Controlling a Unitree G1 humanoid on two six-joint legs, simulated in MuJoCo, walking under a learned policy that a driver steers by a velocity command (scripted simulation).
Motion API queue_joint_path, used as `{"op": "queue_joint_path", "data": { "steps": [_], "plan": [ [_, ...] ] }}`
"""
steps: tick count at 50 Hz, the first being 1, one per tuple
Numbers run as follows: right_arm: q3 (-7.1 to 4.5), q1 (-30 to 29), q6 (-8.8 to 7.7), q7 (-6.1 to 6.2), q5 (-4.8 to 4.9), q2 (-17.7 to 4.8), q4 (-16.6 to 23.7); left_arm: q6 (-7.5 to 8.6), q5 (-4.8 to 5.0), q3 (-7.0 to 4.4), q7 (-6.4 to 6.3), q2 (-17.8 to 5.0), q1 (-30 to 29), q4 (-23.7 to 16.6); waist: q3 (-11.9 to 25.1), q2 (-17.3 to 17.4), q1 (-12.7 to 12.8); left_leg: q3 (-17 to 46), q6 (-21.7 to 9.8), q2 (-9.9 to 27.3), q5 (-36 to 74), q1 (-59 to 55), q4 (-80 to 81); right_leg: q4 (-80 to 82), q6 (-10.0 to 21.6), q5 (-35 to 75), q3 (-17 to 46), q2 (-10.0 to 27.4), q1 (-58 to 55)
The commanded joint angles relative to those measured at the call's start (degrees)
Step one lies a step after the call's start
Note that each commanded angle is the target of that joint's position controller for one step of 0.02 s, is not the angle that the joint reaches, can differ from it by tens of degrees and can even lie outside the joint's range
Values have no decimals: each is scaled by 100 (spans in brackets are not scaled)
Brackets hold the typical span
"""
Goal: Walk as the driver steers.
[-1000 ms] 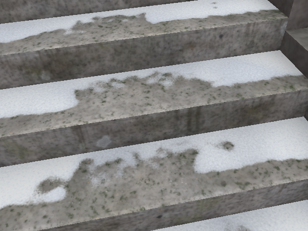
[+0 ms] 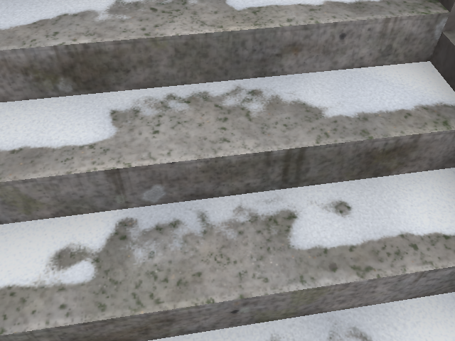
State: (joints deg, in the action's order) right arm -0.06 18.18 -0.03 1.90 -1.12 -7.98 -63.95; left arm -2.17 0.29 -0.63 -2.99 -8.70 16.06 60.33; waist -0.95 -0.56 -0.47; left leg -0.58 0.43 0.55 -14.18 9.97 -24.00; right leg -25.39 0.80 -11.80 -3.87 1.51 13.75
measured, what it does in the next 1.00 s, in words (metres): climbs: right foot 0.16 m higher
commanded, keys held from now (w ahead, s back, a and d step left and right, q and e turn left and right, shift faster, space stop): no key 0.36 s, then w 0.58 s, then w+q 0.06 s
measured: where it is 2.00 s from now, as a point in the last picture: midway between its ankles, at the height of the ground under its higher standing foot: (317, 159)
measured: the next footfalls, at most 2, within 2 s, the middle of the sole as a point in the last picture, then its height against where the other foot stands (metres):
right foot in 0.92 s outside the picture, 0.16 m higher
left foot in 1.52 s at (295, 244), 0.16 m higher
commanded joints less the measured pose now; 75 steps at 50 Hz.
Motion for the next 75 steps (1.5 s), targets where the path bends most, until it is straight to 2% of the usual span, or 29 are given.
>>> {"op": "queue_joint_path", "data": {
  "steps": [1, 18, 22, 26, 30, 35, 39, 41, 42, 43, 44, 45, 46, 47, 48, 49, 50, 51, 53, 56, 58, 61, 65, 67, 69, 71, 72, 73, 75],
  "plan": [
    [-61, 428, -32, 7, 4, -441, 97, 43, 3, -72, -9, -435, 275, -113, -210, 50, -3, 187, -381, 216, 315, 480, 532, 460, 270, 171, 324, 287, -185],
    [-71, 470, -40, -2, 20, -487, 205, 21, -6, -29, -27, -401, 417, -63, -185, 25, 32, 215, -386, 219, 660, 404, 556, 412, 234, 568, 293, 299, -235],
    [-167, 360, -34, 50, 106, -704, 364, 35, 103, -186, -71, -789, 280, -182, -548, -110, 6, 284, -804, 128, -2023, 979, 249, 510, 647, -2557, 624, 375, 498],
    [-174, 606, -215, 4, 104, -773, 479, 246, 115, -174, 1, -653, -125, -468, -455, 230, -199, 919, -1138, 485, -2104, 640, 363, -47, 709, -2104, 649, 331, 1263],
    [-393, 1231, -206, 61, 108, -1376, 430, 522, 104, 47, 234, -237, -318, -578, -131, 1265, -425, 3353, -2052, 2052, -2482, -593, 1473, -3466, 305, -1014, 260, 63, 2860],
    [-263, 1836, -297, 152, 55, -954, 248, 803, 257, 158, 365, -182, -1290, -1440, -381, 680, -481, 2448, -1576, 2262, 323, -2586, 1373, -8034, -168, -2541, 973, 639, 6427],
    [-181, 1739, -269, 271, 155, -873, 188, 806, 241, 636, 462, 346, -2109, -2819, -896, 511, -276, 1833, -1041, 2542, 452, -2381, 1524, -10410, -39, -3737, 1459, 1141, 9071],
    [-236, 533, -305, 292, 279, -1248, 608, 777, 129, 799, 556, 191, -2226, -3338, -1032, 20, 273, 586, -655, 1717, -1128, 57, 2509, -7450, -168, -2513, 592, 1454, 6958],
    [-247, 562, -297, 308, 332, -1259, 624, 803, -44, 901, 600, 302, -2385, -3534, -837, -144, 319, 332, -798, 1522, -1360, 1910, 3254, -6474, -50, -1289, 186, 1383, 4514],
    [-329, 608, -270, 282, 425, -1557, 666, 792, -37, 939, 647, 306, -2220, -3610, -312, -22, 510, -80, -918, 1144, -775, 3274, 3637, -5317, 23, -870, -504, 942, 1644],
    [-391, 1010, -427, 135, 375, -1823, 654, 814, 38, 572, 607, -221, -1416, -3268, 643, 374, 687, -203, -1036, 1061, 3255, 2959, 2607, -5678, 123, -856, -1186, 107, -342],
    [-395, 1026, -447, -68, 125, -2163, 662, 789, 131, 132, 483, -965, 160, -2780, 1766, 829, 1447, -316, -864, 1003, 7243, 1612, 956, -5356, 333, -724, -967, -407, -1313],
    [-539, 915, -392, -132, 232, -2534, 637, 675, 61, -152, 396, -1540, 1167, -2351, 2251, 1324, 1985, -8, -554, 1133, 7995, 339, -534, -3853, 496, -1089, -105, -461, -1193],
    [-429, 656, -432, -102, 238, -1700, 930, 583, -256, -423, 341, -2571, 1741, -1932, 2129, -716, 1719, 431, -106, 480, 4593, 1131, -2849, -1623, 946, -1928, 3225, 776, -1335],
    [-310, 1476, -567, -249, 86, -777, 702, 573, -396, -363, 311, -2693, 1955, -1559, 3042, -2810, 952, 1370, -180, -632, 417, 1526, -5776, 882, 1166, -2437, 6184, 1875, -1318],
    [-282, 1653, -672, -344, 214, -156, 688, 644, -328, -236, 394, -2123, 1217, -1657, 2687, -1953, 544, 2395, -324, -722, 543, 2206, -7825, 1321, 877, -3838, 6527, 2244, -756],
    [-142, 736, -644, -411, 203, 172, 1278, 611, -47, -179, 546, -1689, 625, -1430, 1714, -1487, 290, 1782, -523, -529, 882, 3037, -8513, 1104, 618, -4621, 5641, 2179, 40],
    [-28, -90, -654, -423, 120, 131, 1782, 617, -131, -13, 634, -1023, 369, -1066, 916, -1037, 128, 1440, -789, -299, 1283, 3710, -8735, 561, 431, -4371, 4511, 1944, 766],
    [40, -437, -557, -488, 262, -25, 1979, 716, -342, 170, 686, -40, -4, -656, 389, -641, -221, 1463, -1141, -131, 1800, 4232, -9196, 8, 207, -2693, 2733, 1655, 1306],
    [226, -197, -360, -416, 264, 274, 1796, 764, -254, 172, 558, 96, 273, -352, -43, -359, -373, 1537, -1224, -109, 2059, 5412, -9396, 263, -120, -1174, 1144, 1627, 928],
    [177, -194, -221, -357, 210, 32, 1769, 736, -434, 306, 471, 294, -7, -383, -188, -189, -591, 1260, -1070, -152, 2393, 5520, -9110, 349, -433, -465, 119, 1387, 1477],
    [278, -764, -126, -280, 168, 218, 1966, 608, -606, 390, 409, -20, 363, -243, -308, -419, -423, 600, -796, -370, 2427, 6654, -10646, 634, -218, -159, -250, 1366, 1293],
    [472, -2273, -225, -327, 328, 171, 2734, 517, -345, 425, 242, -132, 1421, -100, -602, -165, 185, -14, -711, -150, 1836, 7226, -8923, 1231, -101, 48, -713, 1163, 686],
    [559, -2593, -153, -358, 350, 297, 2852, 627, -200, 303, 62, -538, 1856, 21, -374, -481, 349, -497, -588, 92, 1378, 7212, -8189, 1883, 56, 451, -579, 1454, 91],
    [571, -3113, -173, -503, 301, 205, 3064, 607, -171, 182, -116, -848, 2332, 163, -254, -163, 544, -719, -633, 301, 902, 7548, -7753, 2129, 66, 1070, -646, 1491, -1212],
    [547, -2874, -245, -667, 273, 230, 3015, 623, -52, 117, -140, -1019, 1924, 118, 140, -245, 265, -1052, -906, 366, 334, 6824, -7381, 1777, -5, 4008, -1063, 1664, -2037],
    [538, -2958, -364, -713, 335, 170, 3201, 527, -161, 235, -135, -903, 1101, -49, 328, -312, -261, -1580, -1217, -117, 253, 4905, -6130, 1291, -228, 7860, -1728, 1109, -867],
    [499, -2912, -393, -683, 226, 63, 3233, 583, -63, 130, -171, -1287, 1635, -30, 887, -706, -254, -2037, -1251, -447, -58, 3266, -5484, 909, 97, 10108, -1381, 1380, -566],
    [113, -1568, -236, -618, 93, -685, 2820, 561, -17, -2, -195, -1752, 1273, -272, 1514, -1535, -833, -1685, -1394, -926, -1570, 2454, -4204, -740, 447, 12288, -962, 1850, -2037]
  ]
}}
Keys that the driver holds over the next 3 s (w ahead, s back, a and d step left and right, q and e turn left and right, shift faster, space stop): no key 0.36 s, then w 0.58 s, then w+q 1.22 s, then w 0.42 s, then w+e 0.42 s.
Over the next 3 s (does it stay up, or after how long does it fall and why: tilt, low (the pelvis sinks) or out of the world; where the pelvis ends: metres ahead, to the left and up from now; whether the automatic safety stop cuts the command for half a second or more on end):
stays up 1.16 0.14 0.56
